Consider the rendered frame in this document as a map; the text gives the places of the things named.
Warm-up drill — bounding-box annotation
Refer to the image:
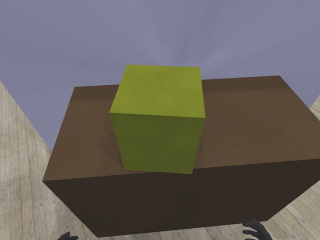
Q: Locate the right robot hand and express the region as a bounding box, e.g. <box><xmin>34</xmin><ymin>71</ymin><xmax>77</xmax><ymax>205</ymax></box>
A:
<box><xmin>242</xmin><ymin>218</ymin><xmax>273</xmax><ymax>240</ymax></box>

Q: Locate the pedestal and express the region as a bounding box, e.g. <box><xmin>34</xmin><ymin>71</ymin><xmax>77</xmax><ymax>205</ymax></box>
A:
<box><xmin>42</xmin><ymin>75</ymin><xmax>320</xmax><ymax>238</ymax></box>

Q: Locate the carton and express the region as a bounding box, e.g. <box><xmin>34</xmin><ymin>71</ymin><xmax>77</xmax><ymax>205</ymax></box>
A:
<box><xmin>109</xmin><ymin>64</ymin><xmax>206</xmax><ymax>175</ymax></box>

